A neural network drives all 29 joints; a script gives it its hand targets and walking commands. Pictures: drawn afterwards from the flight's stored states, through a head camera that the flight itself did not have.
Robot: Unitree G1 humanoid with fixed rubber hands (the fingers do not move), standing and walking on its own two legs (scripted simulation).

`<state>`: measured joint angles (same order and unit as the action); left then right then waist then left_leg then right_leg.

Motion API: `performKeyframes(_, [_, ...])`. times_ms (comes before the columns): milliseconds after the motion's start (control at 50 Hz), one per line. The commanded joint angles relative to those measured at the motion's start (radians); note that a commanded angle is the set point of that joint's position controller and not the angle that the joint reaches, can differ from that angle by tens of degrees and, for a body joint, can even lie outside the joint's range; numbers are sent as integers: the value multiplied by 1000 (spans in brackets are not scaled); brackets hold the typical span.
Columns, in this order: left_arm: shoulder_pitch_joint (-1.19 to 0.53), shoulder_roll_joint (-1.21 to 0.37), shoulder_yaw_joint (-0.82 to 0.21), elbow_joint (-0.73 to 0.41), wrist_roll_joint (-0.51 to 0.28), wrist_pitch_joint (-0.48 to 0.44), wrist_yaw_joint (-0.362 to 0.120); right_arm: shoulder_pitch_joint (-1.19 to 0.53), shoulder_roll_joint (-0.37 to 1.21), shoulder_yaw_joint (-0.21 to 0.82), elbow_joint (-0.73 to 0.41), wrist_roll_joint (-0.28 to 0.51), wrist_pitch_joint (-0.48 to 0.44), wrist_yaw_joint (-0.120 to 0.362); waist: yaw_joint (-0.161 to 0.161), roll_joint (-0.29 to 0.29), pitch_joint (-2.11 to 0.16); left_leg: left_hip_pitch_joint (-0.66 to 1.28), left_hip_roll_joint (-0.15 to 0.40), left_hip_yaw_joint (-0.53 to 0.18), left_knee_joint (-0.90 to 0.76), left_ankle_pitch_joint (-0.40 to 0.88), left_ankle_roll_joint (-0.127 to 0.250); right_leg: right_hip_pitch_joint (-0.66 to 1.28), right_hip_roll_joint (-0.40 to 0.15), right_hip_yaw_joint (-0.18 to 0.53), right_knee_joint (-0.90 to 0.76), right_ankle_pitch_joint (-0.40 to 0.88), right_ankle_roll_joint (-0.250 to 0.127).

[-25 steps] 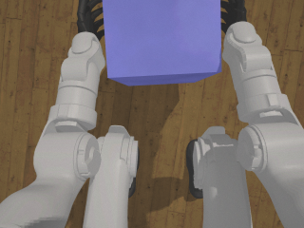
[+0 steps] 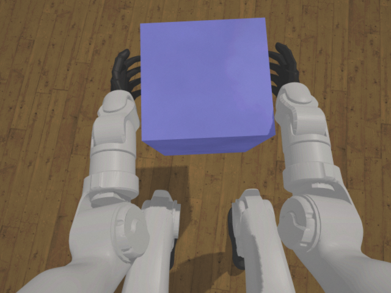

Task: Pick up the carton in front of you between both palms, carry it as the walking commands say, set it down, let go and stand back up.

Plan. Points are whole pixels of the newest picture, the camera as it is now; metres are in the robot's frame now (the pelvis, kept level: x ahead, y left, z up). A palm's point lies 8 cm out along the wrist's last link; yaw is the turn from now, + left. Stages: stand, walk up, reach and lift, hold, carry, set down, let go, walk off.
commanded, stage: reach and lift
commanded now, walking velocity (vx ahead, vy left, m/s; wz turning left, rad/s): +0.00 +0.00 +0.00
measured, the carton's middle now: (204, 101) +0.50 +0.00 -0.12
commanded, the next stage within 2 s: none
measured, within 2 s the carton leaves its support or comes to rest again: neither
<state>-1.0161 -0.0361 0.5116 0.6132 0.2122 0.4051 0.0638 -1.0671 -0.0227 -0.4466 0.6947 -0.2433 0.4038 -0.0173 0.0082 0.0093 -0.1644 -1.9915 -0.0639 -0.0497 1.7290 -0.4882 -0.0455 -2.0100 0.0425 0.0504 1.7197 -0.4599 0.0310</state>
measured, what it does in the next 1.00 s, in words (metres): rises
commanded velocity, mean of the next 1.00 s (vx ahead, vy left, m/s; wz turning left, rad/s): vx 0.00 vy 0.00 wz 0.00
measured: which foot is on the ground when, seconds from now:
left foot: down 0.00-1.00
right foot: down 0.00-1.00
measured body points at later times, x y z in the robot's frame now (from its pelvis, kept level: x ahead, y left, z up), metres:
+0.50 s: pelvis +0.05 +0.00 +0.14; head +0.19 -0.01 +0.56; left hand +0.46 +0.15 +0.10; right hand +0.46 -0.16 +0.10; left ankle +0.11 +0.13 -0.47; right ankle +0.12 -0.13 -0.47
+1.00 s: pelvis +0.09 +0.00 +0.26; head +0.11 +0.00 +0.71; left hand +0.42 +0.15 +0.25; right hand +0.41 -0.16 +0.25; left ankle +0.11 +0.13 -0.47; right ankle +0.12 -0.13 -0.47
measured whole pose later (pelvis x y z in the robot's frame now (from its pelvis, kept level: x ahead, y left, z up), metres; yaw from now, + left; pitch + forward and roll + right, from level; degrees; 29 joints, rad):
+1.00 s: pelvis +0.09 +0.00 +0.26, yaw -1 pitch +7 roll +0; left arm -0.32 -0.16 0.32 0.44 0.23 0.47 0.02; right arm -0.31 0.15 -0.30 0.43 -0.24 0.48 -0.02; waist 0.00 0.01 -0.11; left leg -0.48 -0.02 -0.06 0.66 -0.31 -0.01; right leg -0.49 0.02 0.06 0.66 -0.28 0.01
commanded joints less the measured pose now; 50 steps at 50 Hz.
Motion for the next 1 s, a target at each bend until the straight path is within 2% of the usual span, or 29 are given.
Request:
performKeyframes(0, [-676, -1089, -619, 14, -201, 1, -275, -594, 1097, 537, -10, 203, -5, 260, -8, -1, -1129, 640, -111, 127, -223, 195, 10, 705, 126, -124, -199, 184, -17])
performKeyframes(100, [-558, -1098, -645, 10, -198, 1, -275, -504, 1140, 596, -37, 225, 1, 258, 11, -33, -1052, 691, -112, 112, -295, 209, 16, 791, 127, -107, -274, 204, -6])
performKeyframes(200, [-449, -1105, -637, 35, -181, -11, -276, -398, 1161, 594, -23, 204, -7, 245, 12, -51, -938, 741, -114, 94, -377, 197, 22, 870, 127, -86, -365, 201, -5])
performKeyframes(400, [-272, -1129, -643, 42, -152, -33, -281, -206, 1176, 577, -26, 156, -33, 232, -5, -21, -769, 936, -107, 52, -575, 206, 29, 1063, 120, -40, -564, 211, -20])
performKeyframes(620, [-66, -1144, -698, 0, -137, -37, -285, -20, 1195, 649, -96, 160, -36, 237, 1, -14, -619, 1219, -80, 3, -803, 284, 43, 1336, 99, 2, -786, 284, -29])
performKeyframes(800, [94, -1141, -747, -55, -139, 1, -293, 142, 1191, 703, -159, 161, 0, 242, -7, -11, -453, 1477, -60, -23, -1003, 384, 47, 1574, 79, 21, -982, 384, -34])
performKeyframes(980, [225, -1115, -805, -157, -158, 85, -295, 275, 1169, 757, -265, 185, 86, 245, -9, -6, -278, 1727, -38, -31, -1198, 488, 47, 1809, 59, 29, -1181, 482, -28])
